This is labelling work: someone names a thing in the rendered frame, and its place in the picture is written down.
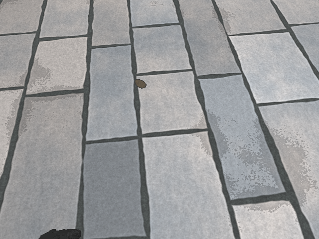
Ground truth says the robot left hand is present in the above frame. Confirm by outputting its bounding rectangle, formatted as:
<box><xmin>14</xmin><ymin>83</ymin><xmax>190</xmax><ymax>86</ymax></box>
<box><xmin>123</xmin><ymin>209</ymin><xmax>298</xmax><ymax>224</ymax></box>
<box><xmin>39</xmin><ymin>229</ymin><xmax>82</xmax><ymax>239</ymax></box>

